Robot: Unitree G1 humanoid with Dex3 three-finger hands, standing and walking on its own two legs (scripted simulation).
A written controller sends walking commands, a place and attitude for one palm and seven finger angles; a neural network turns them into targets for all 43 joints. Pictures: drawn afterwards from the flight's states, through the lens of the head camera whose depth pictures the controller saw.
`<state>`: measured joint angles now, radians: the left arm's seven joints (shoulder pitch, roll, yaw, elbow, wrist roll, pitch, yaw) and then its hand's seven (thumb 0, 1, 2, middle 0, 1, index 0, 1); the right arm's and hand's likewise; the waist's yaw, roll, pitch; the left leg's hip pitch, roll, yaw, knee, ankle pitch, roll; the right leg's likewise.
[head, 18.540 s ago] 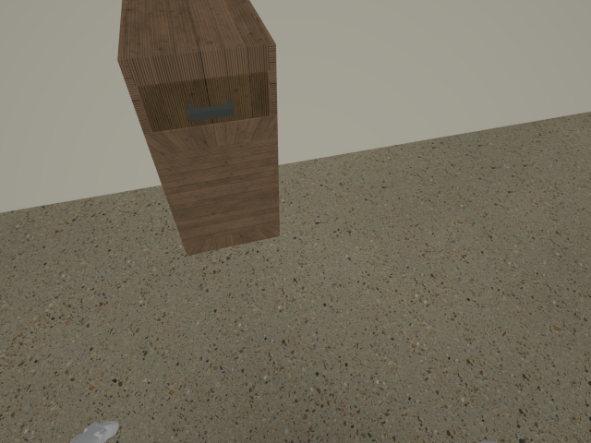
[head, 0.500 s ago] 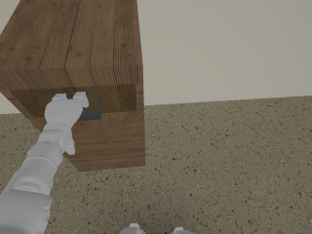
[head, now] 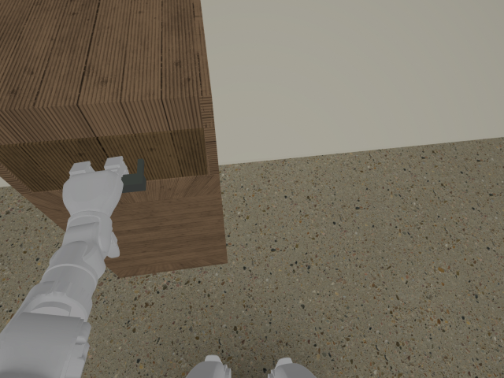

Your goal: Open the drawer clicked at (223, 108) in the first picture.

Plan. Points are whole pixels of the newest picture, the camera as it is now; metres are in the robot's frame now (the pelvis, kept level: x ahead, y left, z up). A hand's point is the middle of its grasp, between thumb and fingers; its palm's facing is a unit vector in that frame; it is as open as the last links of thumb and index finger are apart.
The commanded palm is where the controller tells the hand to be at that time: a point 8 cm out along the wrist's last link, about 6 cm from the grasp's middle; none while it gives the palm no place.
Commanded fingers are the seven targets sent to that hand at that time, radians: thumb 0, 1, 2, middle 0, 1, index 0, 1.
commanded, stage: lower the fingers behind the handle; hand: left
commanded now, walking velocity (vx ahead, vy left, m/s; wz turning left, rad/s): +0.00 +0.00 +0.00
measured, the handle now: (110, 175) +0.47 +0.26 -0.02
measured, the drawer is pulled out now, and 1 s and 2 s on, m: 0.00 0.00 0.09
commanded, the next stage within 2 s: close the thumb around the handle in 0.32 s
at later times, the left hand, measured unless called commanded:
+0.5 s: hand (106, 209) +0.41 +0.26 -0.04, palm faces -0.07 -0.04 -1.00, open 13.8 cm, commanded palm +0.39 +0.26 +0.01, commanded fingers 0.00 -0.22 0.42 -0.32 -1.23 -0.32 -1.23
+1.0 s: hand (106, 207) +0.41 +0.26 -0.04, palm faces -0.05 -0.04 -1.00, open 6.2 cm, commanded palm +0.39 +0.26 +0.01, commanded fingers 0.00 0.90 0.90 -0.40 -1.35 -0.40 -1.35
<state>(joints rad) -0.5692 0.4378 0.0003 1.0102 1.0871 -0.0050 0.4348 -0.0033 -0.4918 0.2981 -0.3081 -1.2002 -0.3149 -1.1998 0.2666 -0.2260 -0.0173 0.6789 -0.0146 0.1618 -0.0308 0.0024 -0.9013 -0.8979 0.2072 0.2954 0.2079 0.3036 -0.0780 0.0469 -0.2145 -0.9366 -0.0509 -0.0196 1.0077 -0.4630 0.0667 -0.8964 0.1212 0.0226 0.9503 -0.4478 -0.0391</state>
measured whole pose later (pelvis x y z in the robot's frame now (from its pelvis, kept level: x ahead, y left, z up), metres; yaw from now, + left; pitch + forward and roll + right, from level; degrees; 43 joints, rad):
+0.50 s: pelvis +0.00 +0.00 +0.00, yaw +0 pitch +23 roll -3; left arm -0.55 0.44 0.01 0.99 1.09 -0.02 0.48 0.00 -0.48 0.31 -0.30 -1.20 -0.32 -1.20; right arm 0.27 -0.24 -0.03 0.69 -0.02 0.16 -0.03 0.00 -0.90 -0.90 0.21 0.30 0.21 0.30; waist -0.07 0.05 -0.22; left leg -0.96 -0.05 -0.02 1.03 -0.47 0.07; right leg -0.92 0.12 0.02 0.97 -0.46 -0.04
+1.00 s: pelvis +0.00 +0.00 -0.01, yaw +0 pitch +23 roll -3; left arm -0.55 0.43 0.01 0.98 1.09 -0.02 0.50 0.00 0.62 0.78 -0.34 -1.28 -0.38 -1.31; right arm 0.27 -0.24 -0.04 0.69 -0.02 0.16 -0.02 0.00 -0.90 -0.90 0.21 0.30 0.21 0.30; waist -0.07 0.05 -0.22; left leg -0.97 -0.05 -0.02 1.04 -0.48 0.07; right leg -0.92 0.12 0.02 0.98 -0.46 -0.03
